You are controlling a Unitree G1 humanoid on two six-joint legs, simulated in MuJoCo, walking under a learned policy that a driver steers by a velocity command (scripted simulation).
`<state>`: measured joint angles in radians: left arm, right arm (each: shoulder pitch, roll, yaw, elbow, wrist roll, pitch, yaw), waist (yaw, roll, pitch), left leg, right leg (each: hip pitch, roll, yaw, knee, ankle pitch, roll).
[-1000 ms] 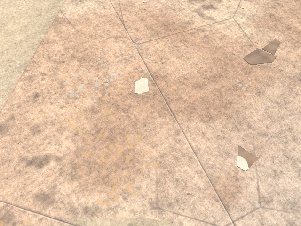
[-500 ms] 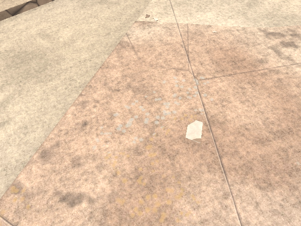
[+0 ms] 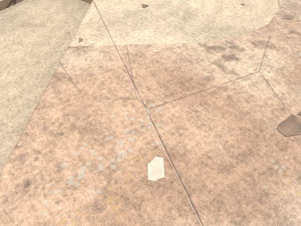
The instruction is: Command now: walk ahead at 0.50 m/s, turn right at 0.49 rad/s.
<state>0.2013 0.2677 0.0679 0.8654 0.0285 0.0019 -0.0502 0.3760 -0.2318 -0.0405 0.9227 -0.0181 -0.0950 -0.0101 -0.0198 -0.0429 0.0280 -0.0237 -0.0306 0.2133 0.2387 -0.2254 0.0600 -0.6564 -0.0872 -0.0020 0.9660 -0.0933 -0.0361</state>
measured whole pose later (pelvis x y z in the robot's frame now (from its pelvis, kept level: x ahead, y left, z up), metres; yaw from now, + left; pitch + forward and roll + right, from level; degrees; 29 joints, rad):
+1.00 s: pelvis +0.31 -0.02 +0.00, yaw -30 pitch -1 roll -1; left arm 0.19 0.31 0.06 0.81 0.01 0.07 0.01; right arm 0.19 -0.24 0.00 0.77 -0.02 0.01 -0.03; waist 0.00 -0.05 0.07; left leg -0.23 -0.02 0.00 0.42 -0.18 0.05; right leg -0.32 0.12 0.14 0.91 -0.48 0.03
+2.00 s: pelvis +0.45 -0.06 +0.00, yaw -29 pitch +0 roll +0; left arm 0.19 0.25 0.04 1.01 0.04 -0.04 -0.03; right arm 0.44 -0.19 -0.02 1.06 -0.02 -0.09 0.00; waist -0.01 -0.03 0.01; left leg -0.01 -0.06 0.05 0.25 -0.24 0.08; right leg -0.52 -0.05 -0.03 1.02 -0.21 -0.06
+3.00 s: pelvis +0.95 -0.30 -0.01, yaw -8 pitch +0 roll +0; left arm 0.18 0.22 0.04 0.85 0.04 -0.07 0.00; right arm 0.28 -0.26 -0.08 0.96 -0.01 -0.04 0.00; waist -0.01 -0.01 0.06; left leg -0.20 -0.16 0.03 0.39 -0.19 0.16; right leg -0.53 -0.10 0.02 1.16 -0.31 0.01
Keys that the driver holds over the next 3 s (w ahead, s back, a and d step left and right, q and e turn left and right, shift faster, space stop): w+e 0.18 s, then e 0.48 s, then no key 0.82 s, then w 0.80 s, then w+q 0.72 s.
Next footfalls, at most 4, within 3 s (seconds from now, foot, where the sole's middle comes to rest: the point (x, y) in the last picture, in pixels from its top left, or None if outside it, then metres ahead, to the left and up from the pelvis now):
0.22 right None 0.26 -0.11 -0.78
0.80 left None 0.42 0.02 -0.78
1.16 right None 0.26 -0.13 -0.78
2.26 right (211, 186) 0.68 -0.30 -0.78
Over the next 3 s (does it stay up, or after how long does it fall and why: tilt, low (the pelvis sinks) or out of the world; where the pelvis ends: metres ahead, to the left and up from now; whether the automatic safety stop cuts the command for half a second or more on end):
stays up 0.95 -0.30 -0.01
